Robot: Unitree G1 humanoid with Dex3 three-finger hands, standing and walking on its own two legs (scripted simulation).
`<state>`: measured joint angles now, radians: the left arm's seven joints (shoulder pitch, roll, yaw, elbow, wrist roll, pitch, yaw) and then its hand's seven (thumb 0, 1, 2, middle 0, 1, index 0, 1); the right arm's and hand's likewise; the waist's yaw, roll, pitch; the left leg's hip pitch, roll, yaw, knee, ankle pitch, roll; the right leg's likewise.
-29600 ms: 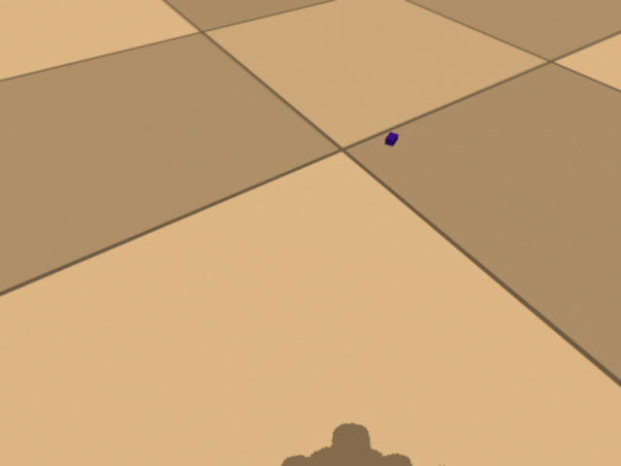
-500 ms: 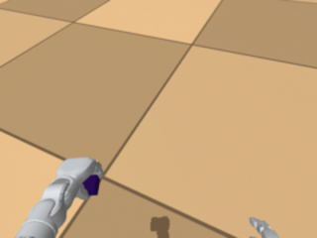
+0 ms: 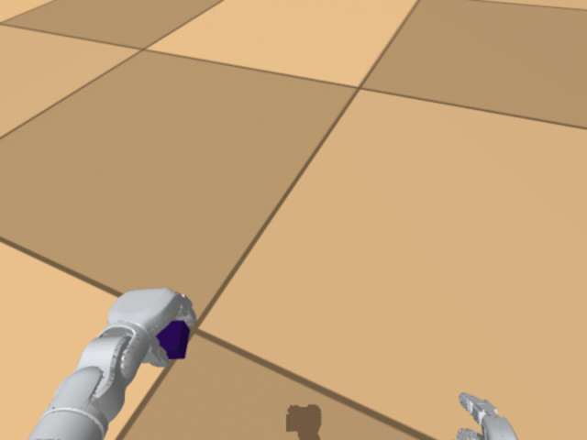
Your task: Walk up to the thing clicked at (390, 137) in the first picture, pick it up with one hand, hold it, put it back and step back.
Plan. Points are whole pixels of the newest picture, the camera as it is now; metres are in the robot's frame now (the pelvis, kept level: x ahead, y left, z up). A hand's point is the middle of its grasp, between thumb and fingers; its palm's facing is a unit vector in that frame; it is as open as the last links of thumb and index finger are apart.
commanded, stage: hold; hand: left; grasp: from above
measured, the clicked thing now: (162, 340) +0.30 +0.22 -0.06
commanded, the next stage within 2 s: crouch in 0.60 s
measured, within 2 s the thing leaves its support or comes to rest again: neither
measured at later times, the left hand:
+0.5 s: hand (157, 333) +0.30 +0.22 -0.03, palm faces -0.45 -0.04 -0.89, open 7.5 cm
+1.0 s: hand (165, 344) +0.30 +0.22 -0.07, palm faces -0.46 -0.02 -0.89, open 7.5 cm
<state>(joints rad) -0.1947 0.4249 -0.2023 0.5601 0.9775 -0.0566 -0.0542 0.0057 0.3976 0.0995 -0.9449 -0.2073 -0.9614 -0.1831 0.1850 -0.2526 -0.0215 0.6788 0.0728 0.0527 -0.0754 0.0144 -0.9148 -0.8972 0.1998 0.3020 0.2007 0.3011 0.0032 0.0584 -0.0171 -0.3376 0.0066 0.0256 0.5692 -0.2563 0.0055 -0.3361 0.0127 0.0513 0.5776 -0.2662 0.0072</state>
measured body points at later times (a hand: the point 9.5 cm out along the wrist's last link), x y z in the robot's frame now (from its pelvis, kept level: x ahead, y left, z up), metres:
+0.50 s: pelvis +0.01 +0.00 +0.01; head +0.02 -0.02 +0.45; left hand +0.32 +0.22 +0.02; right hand +0.16 -0.25 -0.11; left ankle +0.03 +0.12 -0.73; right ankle +0.02 -0.12 -0.73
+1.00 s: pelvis +0.01 +0.00 -0.01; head +0.04 -0.01 +0.44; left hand +0.32 +0.22 -0.02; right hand +0.15 -0.26 -0.12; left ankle +0.03 +0.12 -0.73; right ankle +0.02 -0.12 -0.73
